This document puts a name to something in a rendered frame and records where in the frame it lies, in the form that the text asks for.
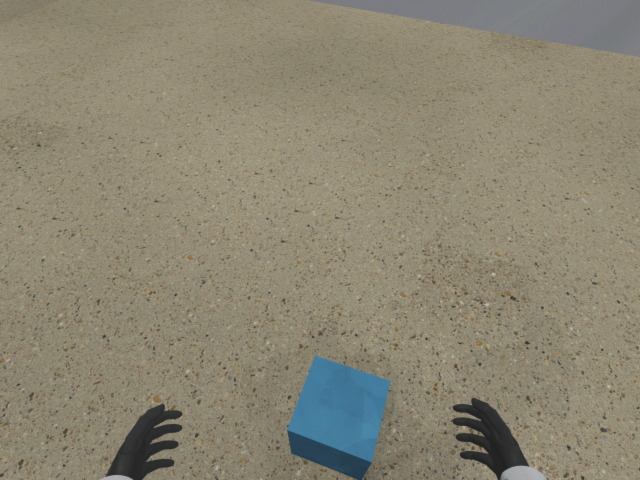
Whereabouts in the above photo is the left robot hand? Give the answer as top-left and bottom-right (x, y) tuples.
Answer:
(106, 404), (182, 480)

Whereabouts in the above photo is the right robot hand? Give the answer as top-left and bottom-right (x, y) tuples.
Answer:
(453, 398), (530, 480)

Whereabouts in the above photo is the carton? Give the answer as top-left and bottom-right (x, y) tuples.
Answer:
(287, 356), (391, 480)

